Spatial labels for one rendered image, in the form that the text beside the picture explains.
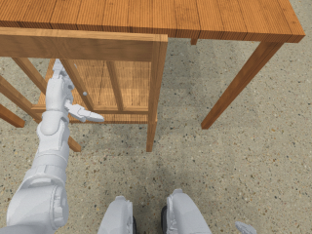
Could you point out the chair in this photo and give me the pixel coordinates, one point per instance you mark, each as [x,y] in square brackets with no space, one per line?
[121,72]

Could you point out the table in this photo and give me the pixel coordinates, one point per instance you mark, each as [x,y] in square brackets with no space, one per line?
[270,22]

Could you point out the right robot hand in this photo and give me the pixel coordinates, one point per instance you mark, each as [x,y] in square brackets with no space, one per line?
[245,228]

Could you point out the right robot thigh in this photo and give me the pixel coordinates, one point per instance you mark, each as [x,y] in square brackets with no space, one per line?
[189,219]

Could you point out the robot left upper arm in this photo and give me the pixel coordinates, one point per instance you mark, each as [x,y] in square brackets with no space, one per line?
[38,210]

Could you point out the left robot hand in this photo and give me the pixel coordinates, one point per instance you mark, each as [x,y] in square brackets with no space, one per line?
[59,88]

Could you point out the robot right shin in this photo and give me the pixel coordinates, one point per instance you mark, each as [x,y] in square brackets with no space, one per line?
[171,224]

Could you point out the left robot forearm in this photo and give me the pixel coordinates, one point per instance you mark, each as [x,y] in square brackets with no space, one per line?
[51,158]

